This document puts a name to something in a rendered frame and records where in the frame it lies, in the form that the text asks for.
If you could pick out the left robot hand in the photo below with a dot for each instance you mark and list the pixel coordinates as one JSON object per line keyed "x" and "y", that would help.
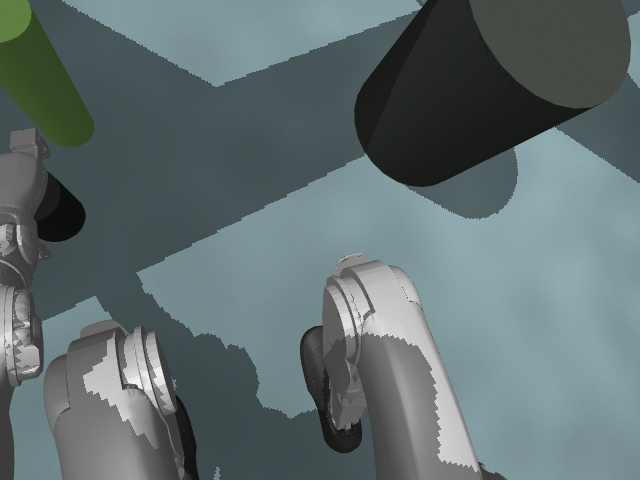
{"x": 23, "y": 178}

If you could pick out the right robot hand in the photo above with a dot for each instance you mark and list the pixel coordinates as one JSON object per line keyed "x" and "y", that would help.
{"x": 488, "y": 475}

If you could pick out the left robot foot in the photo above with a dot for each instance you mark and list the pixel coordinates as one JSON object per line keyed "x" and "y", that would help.
{"x": 188, "y": 441}

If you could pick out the left robot arm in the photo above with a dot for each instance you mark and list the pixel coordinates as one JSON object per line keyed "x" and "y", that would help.
{"x": 21, "y": 335}

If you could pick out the right robot foot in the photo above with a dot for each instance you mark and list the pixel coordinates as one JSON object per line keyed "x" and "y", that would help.
{"x": 317, "y": 381}

